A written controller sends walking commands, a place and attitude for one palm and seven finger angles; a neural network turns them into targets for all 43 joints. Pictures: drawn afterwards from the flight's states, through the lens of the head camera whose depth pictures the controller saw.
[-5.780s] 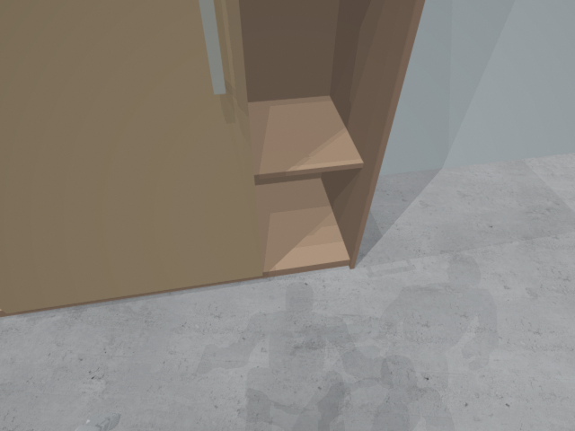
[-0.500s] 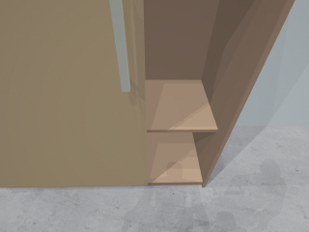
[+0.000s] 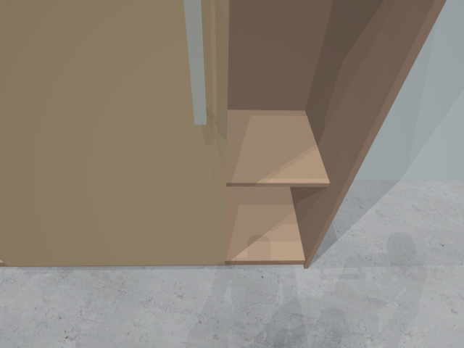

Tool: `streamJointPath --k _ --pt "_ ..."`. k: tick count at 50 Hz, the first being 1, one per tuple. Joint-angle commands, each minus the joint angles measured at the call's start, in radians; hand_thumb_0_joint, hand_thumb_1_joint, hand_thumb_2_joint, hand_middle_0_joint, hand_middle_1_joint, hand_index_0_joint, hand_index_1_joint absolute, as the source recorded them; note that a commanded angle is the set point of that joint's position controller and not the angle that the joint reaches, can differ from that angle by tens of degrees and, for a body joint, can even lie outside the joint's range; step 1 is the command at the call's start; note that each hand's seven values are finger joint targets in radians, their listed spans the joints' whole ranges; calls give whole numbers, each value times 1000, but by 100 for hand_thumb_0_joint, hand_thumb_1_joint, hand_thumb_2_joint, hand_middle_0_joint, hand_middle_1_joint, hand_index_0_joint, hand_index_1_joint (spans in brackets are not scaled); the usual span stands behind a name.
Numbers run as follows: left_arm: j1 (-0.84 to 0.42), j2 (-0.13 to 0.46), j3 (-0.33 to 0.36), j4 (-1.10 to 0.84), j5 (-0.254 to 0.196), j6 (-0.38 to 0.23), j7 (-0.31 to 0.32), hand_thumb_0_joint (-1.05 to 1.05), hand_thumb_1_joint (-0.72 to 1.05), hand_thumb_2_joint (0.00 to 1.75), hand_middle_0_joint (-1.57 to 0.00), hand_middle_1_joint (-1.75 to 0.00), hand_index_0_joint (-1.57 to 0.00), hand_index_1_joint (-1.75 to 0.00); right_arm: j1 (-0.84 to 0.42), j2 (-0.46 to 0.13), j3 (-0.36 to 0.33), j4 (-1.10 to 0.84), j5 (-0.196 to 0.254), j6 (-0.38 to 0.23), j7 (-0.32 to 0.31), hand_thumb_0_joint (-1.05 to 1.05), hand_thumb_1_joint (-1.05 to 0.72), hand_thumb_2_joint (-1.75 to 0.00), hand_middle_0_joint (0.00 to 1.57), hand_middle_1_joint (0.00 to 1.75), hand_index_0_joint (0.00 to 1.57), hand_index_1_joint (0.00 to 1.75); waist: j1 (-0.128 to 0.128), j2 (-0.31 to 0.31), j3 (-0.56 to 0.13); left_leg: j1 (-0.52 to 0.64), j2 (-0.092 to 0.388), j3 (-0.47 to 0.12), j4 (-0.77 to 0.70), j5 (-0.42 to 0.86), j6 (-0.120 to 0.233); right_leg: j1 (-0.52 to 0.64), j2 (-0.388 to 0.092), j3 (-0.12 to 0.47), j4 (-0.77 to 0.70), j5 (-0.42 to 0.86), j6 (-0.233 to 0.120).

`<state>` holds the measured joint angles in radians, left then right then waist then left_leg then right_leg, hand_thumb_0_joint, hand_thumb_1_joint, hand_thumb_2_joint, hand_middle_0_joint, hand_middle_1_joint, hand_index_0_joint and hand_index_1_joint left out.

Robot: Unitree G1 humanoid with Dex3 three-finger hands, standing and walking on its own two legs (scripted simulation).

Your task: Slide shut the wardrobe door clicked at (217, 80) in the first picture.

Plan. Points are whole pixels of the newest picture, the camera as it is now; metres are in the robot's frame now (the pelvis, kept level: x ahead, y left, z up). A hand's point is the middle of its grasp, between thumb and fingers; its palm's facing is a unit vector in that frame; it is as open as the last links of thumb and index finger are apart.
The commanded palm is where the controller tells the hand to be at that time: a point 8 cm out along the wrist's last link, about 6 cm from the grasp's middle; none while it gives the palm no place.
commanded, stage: look again from close up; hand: left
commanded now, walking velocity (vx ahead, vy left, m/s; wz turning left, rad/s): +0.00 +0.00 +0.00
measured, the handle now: (196, 40) +0.57 +0.11 +0.27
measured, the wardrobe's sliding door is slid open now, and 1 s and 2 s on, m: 0.37 0.37 0.37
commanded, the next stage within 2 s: none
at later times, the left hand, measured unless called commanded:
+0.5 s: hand out of the picture -0.02 +0.14 -0.18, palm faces +0.04 -0.99 -0.15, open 7.4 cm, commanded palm none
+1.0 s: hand out of the picture -0.01 +0.13 -0.17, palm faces +0.03 -0.99 -0.16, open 7.4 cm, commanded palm none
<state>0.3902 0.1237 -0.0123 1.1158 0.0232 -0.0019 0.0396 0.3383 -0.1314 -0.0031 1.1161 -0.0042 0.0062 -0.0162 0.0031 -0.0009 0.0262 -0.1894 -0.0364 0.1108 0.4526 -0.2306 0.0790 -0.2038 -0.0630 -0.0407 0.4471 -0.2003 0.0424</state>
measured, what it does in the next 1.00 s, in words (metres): stands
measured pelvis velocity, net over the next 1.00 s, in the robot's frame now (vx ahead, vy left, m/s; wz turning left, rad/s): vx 0.01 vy -0.02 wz -0.01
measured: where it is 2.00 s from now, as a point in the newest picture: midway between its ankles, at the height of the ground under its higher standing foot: outside the picture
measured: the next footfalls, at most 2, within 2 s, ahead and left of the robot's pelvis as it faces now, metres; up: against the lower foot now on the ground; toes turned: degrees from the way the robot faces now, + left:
none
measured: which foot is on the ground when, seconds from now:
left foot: down 0.00-1.00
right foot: down 0.00-1.00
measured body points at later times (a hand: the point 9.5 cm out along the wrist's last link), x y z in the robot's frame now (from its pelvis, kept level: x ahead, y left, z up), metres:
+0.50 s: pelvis +0.00 +0.00 +0.00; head +0.00 -0.01 +0.45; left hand -0.02 +0.19 -0.16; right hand -0.02 -0.21 -0.16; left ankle +0.02 +0.06 -0.74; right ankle +0.03 -0.15 -0.74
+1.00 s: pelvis +0.01 -0.02 +0.00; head +0.02 -0.02 +0.45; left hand -0.01 +0.18 -0.16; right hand -0.01 -0.22 -0.16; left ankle +0.02 +0.06 -0.74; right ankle +0.03 -0.15 -0.74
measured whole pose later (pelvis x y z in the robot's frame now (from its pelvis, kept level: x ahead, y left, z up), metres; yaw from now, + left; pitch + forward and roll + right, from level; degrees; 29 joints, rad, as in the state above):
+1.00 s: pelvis +0.01 -0.02 +0.00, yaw -1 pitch -1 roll +0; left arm 0.34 0.09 0.00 1.11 0.02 -0.02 0.04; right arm 0.32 -0.12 -0.01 1.13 -0.01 0.00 -0.02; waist -0.01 0.01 0.03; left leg -0.18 -0.01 0.11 0.44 -0.24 0.05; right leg -0.21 -0.04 -0.04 0.45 -0.21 0.02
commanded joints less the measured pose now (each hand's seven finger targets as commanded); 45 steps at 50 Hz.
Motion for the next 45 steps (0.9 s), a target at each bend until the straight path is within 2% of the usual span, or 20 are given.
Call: streamJointPath --k 1,8,14,20,27,29,39,45 --pt "72 63 19 -23 -2 -15 12 0 90 90 -20 -30 -20 -30 49 -105 -21 -30 -4 -16 -10 0 -90 -90 20 30 20 30 2 4 91 -111 157 -189 -192 -171 -27 -17 -33 36 -56 -24 -48" --pt "85 45 22 -16 -1 -16 13 0 90 90 -20 -30 -20 -30 61 -86 -21 -21 -5 -15 -10 0 -90 -90 20 30 20 30 1 -2 101 -119 153 -186 -191 -172 -28 -35 -36 42 -54 -28 -50" --pt "78 38 25 -18 -1 -20 15 0 90 90 -20 -30 -20 -30 65 -75 -21 -18 -5 -18 -11 0 -90 -90 20 30 20 30 -4 -12 89 -96 149 -171 -169 -112 -30 -38 -39 54 -57 1 -53" --pt "72 33 28 -22 0 -20 15 0 90 90 -20 -30 -20 -30 65 -70 -21 -20 -6 -19 -12 0 -90 -90 20 30 20 30 -4 14 96 -99 148 -170 -172 -107 -31 -41 -37 54 -56 3 -54" --pt "61 36 30 -25 -1 -21 15 0 90 90 -20 -30 -20 -30 63 -69 -20 -21 -6 -21 -13 0 -90 -90 20 30 20 30 -5 6 75 -74 150 -160 -161 -54 -32 -32 -39 57 -57 32 -54" --pt "57 36 31 -26 -2 -22 14 0 90 90 -20 -30 -20 -30 62 -68 -19 -20 -6 -22 -14 0 -90 -90 20 30 20 30 -5 -13 73 -68 147 -155 -150 -27 -33 -25 -41 60 -59 43 -55" --pt "46 41 32 -24 -4 -23 13 0 90 90 -20 -30 -20 -30 58 -66 -16 -12 -6 -19 -14 0 -90 -90 20 30 20 30 -8 -6 77 -51 144 -141 -143 -23 -38 -35 -42 72 -76 26 -59" --pt "45 45 32 -23 -4 -25 12 0 90 90 -20 -30 -20 -30 60 -63 -14 -9 -5 -19 -14 0 -90 -90 20 30 20 30 -9 -24 68 -42 142 -133 -131 2 -39 -30 -46 79 -84 32 -62"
